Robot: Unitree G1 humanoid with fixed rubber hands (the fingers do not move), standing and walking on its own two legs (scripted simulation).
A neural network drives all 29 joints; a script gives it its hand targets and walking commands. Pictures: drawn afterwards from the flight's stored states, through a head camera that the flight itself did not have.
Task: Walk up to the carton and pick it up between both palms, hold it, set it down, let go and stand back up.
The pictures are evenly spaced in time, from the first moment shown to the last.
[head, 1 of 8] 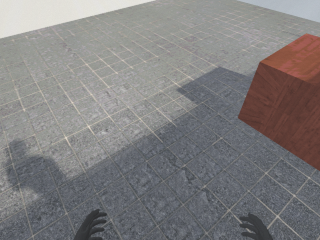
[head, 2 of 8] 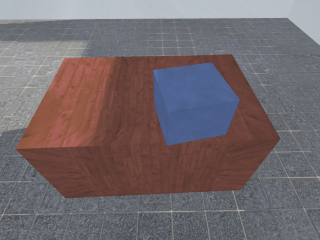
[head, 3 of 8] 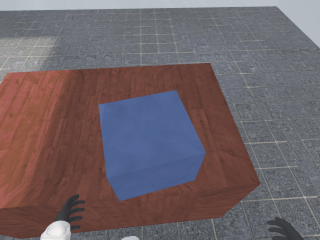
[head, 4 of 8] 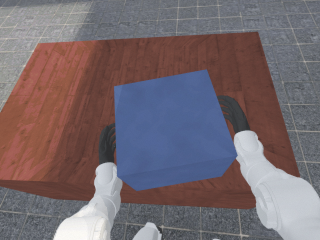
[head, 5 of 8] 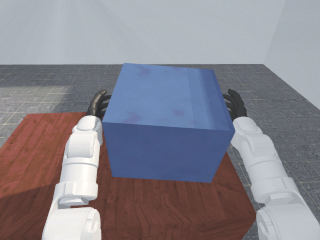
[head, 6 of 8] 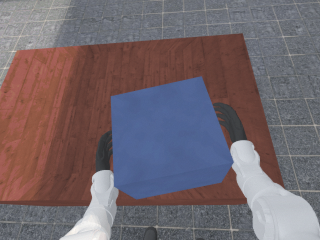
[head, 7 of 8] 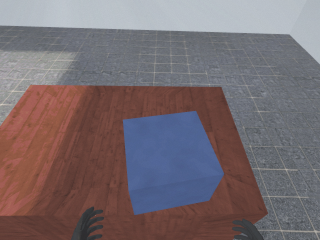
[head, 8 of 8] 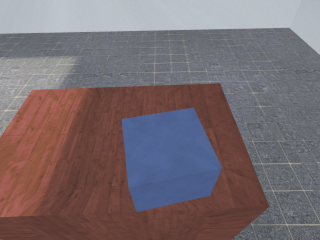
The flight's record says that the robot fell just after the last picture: no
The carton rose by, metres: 0.28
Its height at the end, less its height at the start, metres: +0.00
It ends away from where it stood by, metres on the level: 0.04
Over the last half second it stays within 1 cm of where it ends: yes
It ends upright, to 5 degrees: yes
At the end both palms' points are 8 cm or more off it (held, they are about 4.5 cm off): yes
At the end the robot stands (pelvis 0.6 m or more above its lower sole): yes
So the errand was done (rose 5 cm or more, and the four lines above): yes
